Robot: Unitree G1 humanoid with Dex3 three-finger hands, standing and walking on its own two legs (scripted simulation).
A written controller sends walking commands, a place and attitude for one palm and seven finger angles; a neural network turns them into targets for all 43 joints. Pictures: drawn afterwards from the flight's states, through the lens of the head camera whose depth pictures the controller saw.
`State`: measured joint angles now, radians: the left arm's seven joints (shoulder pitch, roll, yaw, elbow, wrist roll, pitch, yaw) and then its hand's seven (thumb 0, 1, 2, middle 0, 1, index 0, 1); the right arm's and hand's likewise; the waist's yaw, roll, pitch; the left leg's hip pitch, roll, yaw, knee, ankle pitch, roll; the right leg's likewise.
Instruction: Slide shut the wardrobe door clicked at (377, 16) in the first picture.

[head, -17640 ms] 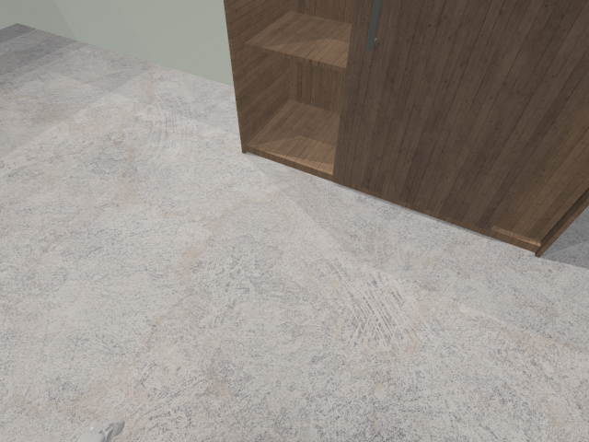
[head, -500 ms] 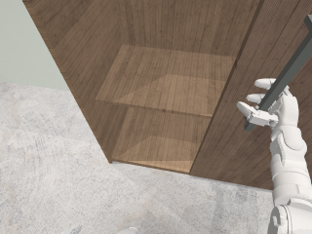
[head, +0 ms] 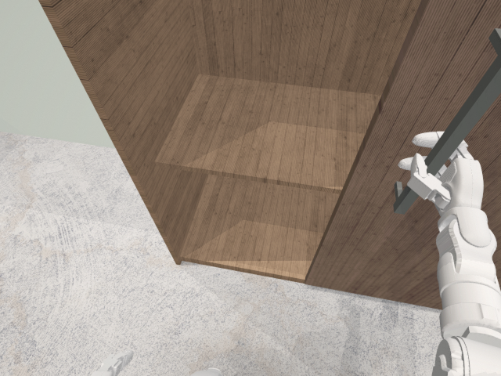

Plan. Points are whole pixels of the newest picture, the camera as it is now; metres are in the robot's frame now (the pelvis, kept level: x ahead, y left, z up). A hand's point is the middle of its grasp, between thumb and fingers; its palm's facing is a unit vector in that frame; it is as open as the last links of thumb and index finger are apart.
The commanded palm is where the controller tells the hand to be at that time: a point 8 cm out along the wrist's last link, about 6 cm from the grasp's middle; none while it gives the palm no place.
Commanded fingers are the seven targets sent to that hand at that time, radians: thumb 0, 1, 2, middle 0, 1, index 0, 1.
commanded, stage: grip the handle and tug to test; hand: right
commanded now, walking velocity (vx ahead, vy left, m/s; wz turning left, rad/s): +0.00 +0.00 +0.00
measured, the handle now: (438, 142) +0.47 -0.23 +0.13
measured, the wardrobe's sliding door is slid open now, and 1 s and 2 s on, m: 0.51 0.50 0.41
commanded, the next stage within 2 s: tug the door sideways, standing still in 0.46 s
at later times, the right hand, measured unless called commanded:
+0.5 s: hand (416, 182) +0.41 -0.19 +0.10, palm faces +0.10 +0.99 -0.02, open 5.8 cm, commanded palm +0.36 -0.23 +0.09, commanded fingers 0.00 -0.90 -0.90 0.45 1.40 0.45 1.40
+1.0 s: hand (411, 179) +0.42 -0.19 +0.10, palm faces +0.15 +0.99 -0.01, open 5.7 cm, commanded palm +0.39 -0.18 +0.09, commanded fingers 0.00 -0.90 -0.90 0.45 1.40 0.45 1.40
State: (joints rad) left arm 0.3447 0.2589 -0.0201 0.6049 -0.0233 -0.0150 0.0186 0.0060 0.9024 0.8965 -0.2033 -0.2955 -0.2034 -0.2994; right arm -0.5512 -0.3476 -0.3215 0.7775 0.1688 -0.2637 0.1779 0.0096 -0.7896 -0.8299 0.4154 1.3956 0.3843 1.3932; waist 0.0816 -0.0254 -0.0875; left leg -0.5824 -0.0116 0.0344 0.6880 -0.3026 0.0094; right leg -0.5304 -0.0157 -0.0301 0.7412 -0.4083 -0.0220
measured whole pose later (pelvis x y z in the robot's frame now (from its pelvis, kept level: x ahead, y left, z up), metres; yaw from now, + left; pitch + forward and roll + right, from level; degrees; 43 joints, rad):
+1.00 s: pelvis +0.02 -0.01 +0.00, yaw -4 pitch +12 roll +2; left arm 0.29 0.23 0.00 0.66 -0.01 -0.08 0.00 0.01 0.90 0.90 -0.20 -0.30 -0.20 -0.30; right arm -0.49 -0.19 -0.14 0.56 0.16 -0.18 0.01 0.02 -0.77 -0.85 0.33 1.40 0.31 1.39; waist 0.01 -0.05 -0.10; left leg -0.54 0.03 0.08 0.69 -0.35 -0.01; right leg -0.52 0.03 0.04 0.75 -0.43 -0.03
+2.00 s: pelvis +0.04 +0.14 +0.00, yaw -4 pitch -4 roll +2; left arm 0.19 0.19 -0.03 0.65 -0.05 -0.02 0.07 0.01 0.90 0.90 -0.20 -0.30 -0.20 -0.30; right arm -0.62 -0.28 -0.07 0.60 0.10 -0.07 -0.11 -0.01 -0.72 -0.82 0.45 1.40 0.41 1.39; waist -0.08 -0.05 0.22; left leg -0.35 0.04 0.06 0.62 -0.23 0.01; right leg -0.25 -0.22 0.02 0.69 -0.37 0.11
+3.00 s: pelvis +0.15 +0.45 +0.00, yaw -6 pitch -2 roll +0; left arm 0.02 0.21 0.01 0.60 -0.03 -0.05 0.03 0.01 0.90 0.90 -0.20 -0.30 -0.20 -0.30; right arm -0.08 -0.13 -0.05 -0.07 0.06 -0.09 -0.19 0.00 -0.75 -0.83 0.45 1.40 0.31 1.40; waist -0.07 -0.08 0.26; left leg -0.36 0.05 0.07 0.69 -0.27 0.00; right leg -0.33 -0.18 0.01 1.00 -0.58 0.06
